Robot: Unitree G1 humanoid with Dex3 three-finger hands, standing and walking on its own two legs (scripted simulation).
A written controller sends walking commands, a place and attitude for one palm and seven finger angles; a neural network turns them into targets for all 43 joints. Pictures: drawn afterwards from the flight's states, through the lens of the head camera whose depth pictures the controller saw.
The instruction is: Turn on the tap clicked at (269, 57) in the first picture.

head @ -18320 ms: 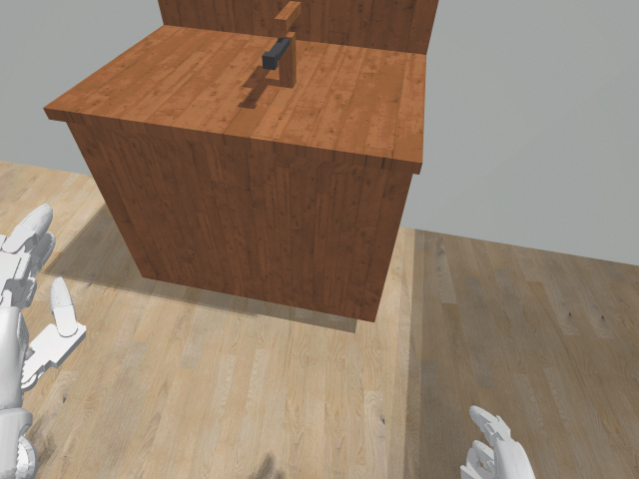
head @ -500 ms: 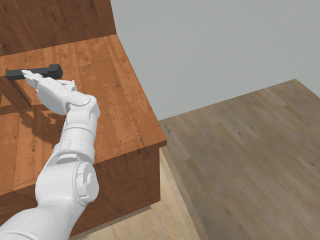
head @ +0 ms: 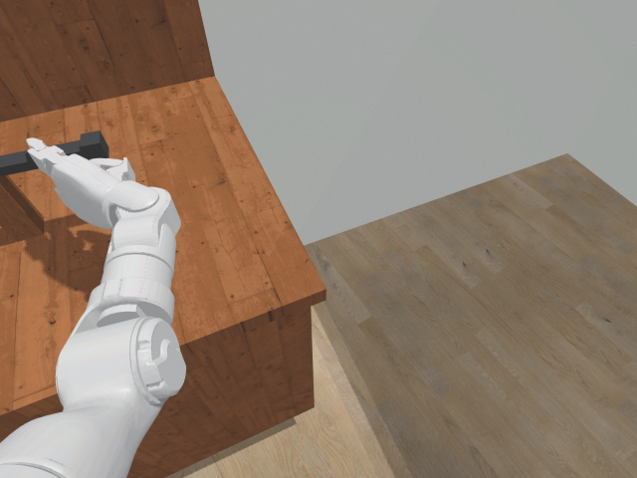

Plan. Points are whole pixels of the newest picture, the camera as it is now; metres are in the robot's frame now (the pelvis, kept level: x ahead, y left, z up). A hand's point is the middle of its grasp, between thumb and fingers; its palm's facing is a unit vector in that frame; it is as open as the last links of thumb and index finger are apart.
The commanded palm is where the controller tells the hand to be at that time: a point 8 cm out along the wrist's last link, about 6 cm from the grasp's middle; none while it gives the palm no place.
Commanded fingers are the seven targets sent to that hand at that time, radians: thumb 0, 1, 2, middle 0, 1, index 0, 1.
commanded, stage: lift the hand up off the lever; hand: left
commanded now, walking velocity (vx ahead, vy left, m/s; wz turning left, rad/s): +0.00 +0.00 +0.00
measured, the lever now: (94, 147) +0.52 +0.28 +0.14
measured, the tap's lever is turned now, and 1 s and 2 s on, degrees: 86 86 86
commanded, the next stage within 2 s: none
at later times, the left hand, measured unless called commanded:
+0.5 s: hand (109, 170) +0.45 +0.23 +0.16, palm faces +0.82 -0.57 -0.07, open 7.8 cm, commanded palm +0.40 +0.24 +0.17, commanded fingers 0.00 0.90 0.90 -0.15 -0.15 -0.15 -0.15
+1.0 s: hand (116, 157) +0.45 +0.21 +0.18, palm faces +0.83 -0.55 -0.09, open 7.8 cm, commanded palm +0.40 +0.23 +0.19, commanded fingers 0.00 0.90 0.90 -0.15 -0.15 -0.15 -0.15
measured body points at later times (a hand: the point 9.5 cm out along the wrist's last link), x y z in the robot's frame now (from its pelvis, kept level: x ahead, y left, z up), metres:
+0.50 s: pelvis +0.01 +0.01 +0.01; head +0.03 +0.00 +0.46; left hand +0.41 +0.26 +0.16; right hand +0.12 -0.23 -0.13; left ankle -0.02 +0.13 -0.72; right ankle +0.00 -0.07 -0.72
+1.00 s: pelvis -0.01 -0.01 +0.01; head +0.01 -0.03 +0.46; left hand +0.40 +0.24 +0.19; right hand +0.09 -0.26 -0.13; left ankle -0.02 +0.13 -0.72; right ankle +0.00 -0.07 -0.72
